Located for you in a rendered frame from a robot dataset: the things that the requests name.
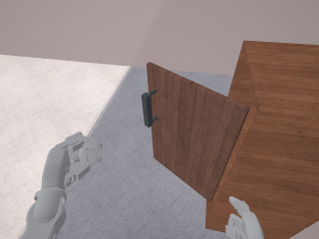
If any robot left forearm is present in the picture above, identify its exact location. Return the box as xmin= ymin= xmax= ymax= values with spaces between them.
xmin=19 ymin=187 xmax=67 ymax=239

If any left robot hand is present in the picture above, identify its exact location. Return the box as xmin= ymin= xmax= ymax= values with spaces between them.
xmin=41 ymin=131 xmax=103 ymax=191

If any handle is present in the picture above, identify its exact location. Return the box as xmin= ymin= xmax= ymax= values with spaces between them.
xmin=142 ymin=89 xmax=159 ymax=127

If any cupboard door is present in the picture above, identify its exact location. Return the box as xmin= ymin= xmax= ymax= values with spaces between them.
xmin=147 ymin=62 xmax=250 ymax=202

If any right robot hand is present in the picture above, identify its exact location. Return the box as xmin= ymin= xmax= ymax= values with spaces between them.
xmin=225 ymin=196 xmax=265 ymax=239

